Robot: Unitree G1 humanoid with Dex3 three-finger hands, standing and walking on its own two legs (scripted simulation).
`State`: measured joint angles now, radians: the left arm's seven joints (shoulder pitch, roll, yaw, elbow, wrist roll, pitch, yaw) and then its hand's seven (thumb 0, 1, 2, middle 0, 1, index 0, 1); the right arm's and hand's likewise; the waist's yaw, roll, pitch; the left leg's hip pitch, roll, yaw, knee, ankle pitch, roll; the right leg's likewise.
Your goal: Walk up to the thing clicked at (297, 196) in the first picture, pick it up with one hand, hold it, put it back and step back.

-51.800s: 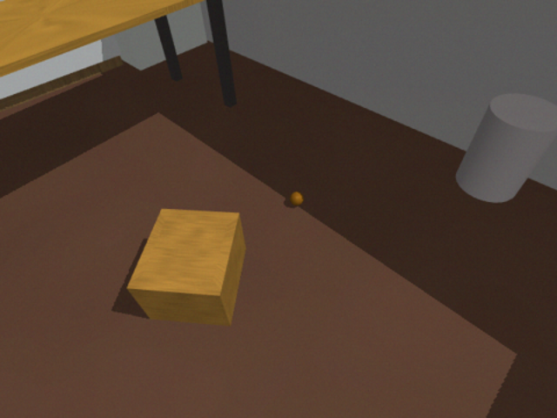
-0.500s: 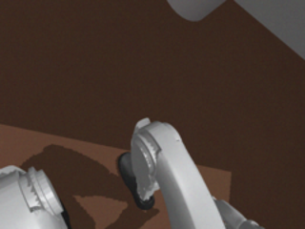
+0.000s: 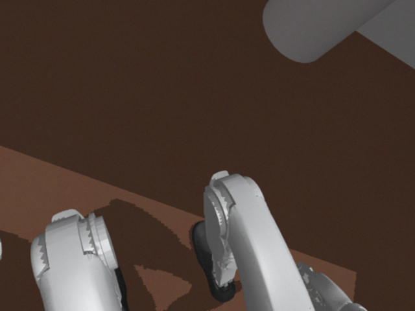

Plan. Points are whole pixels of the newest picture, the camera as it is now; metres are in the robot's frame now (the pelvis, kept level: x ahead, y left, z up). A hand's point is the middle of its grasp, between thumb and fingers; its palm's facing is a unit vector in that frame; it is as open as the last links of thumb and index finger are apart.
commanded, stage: settle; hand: left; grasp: from above
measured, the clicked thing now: out of the picture +0.48 +0.36 -0.20
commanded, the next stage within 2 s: lift in 0.28 s
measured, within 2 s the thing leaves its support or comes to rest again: neither
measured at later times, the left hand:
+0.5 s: hand out of the picture +0.46 +0.34 -0.12, palm faces -0.45 -0.10 -0.89, open 8.4 cm
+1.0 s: hand out of the picture +0.38 +0.35 +0.01, palm faces -0.44 -0.14 -0.89, open 8.4 cm
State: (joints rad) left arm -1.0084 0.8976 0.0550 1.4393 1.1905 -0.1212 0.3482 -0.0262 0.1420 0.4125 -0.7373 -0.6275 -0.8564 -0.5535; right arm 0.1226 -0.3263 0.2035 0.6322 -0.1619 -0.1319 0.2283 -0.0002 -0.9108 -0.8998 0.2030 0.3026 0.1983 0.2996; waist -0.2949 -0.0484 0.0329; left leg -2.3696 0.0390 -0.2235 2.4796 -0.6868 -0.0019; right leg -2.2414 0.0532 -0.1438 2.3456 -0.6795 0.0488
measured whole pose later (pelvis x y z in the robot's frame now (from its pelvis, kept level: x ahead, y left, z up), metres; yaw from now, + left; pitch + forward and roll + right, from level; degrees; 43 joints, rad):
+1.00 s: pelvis -0.01 +0.00 +0.11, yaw +8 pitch +34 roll -7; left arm -0.69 0.68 0.00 0.90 1.03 -0.08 0.03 -0.02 0.17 0.51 -0.64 -0.70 -0.76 -0.67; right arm 0.17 -0.27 0.02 0.63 -0.02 0.06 0.06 0.00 -0.91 -0.90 0.21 0.30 0.20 0.30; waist -0.14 0.04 -0.15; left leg -2.06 0.03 -0.10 2.09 -0.63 0.01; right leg -1.97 0.01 -0.06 2.03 -0.65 0.04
